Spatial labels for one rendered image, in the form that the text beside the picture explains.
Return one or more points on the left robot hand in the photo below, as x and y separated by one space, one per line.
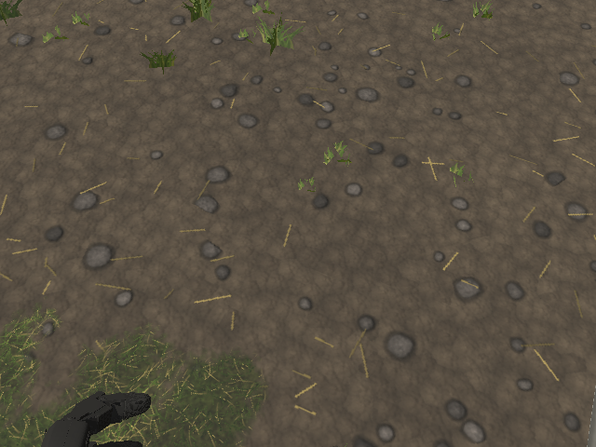
92 415

